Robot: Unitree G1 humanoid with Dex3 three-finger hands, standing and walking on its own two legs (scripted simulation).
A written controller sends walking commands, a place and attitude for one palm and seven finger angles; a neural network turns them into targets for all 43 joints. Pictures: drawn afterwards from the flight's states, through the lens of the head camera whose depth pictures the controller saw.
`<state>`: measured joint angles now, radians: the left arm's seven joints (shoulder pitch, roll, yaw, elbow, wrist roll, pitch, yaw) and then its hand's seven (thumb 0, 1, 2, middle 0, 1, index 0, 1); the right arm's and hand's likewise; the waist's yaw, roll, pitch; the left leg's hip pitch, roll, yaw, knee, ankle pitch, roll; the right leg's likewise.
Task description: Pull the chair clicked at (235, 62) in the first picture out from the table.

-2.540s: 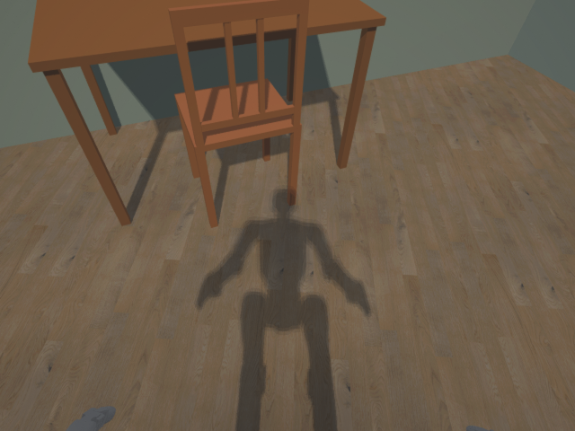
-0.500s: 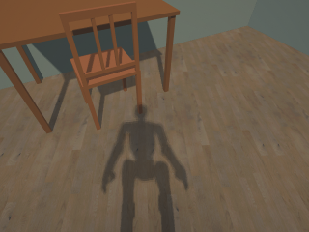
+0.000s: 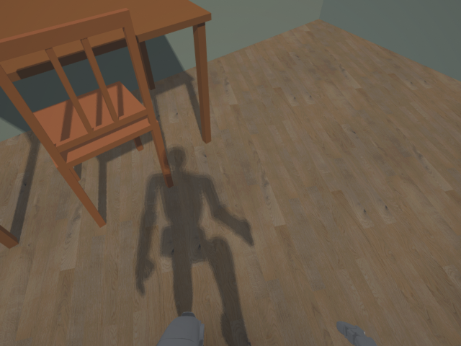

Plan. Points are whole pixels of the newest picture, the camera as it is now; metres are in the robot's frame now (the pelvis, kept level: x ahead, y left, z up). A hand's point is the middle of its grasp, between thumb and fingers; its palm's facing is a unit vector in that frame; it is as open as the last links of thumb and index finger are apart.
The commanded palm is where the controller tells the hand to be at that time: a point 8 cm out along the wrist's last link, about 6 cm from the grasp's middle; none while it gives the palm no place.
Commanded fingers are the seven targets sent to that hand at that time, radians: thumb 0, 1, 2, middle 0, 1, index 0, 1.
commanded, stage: walk to a spot facing it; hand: left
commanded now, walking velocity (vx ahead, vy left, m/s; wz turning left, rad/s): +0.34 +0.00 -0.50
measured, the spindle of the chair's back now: (71, 94) +0.77 +0.61 -0.07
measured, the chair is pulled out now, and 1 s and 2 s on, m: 0.00 0.00 0.00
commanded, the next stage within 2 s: turn to face it in 1.02 s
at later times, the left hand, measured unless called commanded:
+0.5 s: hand (164, 238) +0.36 +0.21 -0.16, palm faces -0.29 -0.94 -0.16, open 7.4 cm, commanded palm none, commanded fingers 0.00 0.90 0.90 -0.20 -0.30 -0.20 -0.30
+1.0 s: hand (215, 188) +0.52 +0.11 -0.16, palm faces -0.49 -0.83 -0.24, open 7.3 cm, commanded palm none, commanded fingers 0.00 0.90 0.90 -0.20 -0.30 -0.20 -0.30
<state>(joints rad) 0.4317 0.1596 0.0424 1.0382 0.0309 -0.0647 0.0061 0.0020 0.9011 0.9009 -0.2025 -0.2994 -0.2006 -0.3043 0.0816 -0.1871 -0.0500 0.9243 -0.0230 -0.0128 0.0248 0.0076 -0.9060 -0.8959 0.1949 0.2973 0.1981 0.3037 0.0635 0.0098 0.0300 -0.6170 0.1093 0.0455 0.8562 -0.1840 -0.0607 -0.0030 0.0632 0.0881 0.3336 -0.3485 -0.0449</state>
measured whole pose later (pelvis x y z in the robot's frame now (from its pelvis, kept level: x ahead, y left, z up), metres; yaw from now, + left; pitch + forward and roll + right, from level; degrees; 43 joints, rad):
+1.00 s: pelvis +0.38 -0.04 +0.00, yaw -34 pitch +1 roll +0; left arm 0.28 0.20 0.07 0.99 0.02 -0.04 -0.01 0.00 0.91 0.90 -0.20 -0.30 -0.20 -0.30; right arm 0.13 -0.18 -0.05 0.90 -0.03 -0.02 0.00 0.01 -0.91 -0.90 0.20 0.30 0.20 0.30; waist 0.01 0.02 0.05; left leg -0.61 0.17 0.02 1.04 -0.24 -0.08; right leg -0.23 0.08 -0.02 0.45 -0.24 -0.09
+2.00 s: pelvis +0.48 -0.11 +0.01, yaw -15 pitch -1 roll +3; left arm 0.18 0.16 0.04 0.90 0.01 0.00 0.03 0.00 0.90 0.90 -0.20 -0.30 -0.20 -0.30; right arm 0.23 -0.26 -0.11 0.97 -0.03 0.08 0.01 0.01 -0.91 -0.90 0.20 0.30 0.20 0.30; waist -0.04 0.04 0.05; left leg -0.52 0.03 -0.01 1.19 -0.35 -0.09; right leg -0.17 -0.07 -0.18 0.48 -0.29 -0.05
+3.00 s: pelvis +0.43 -0.10 +0.00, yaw +20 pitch -1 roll +2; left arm 0.16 0.17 0.03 0.86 0.01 0.02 0.02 0.00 0.90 0.90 -0.20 -0.30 -0.20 -0.30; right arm 0.28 -0.27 -0.11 0.96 -0.03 0.09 0.02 0.01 -0.91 -0.90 0.20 0.30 0.20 0.30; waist -0.06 0.05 0.04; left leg -0.52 -0.04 -0.05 1.14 -0.37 -0.06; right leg -0.18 -0.06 -0.11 0.49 -0.28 -0.02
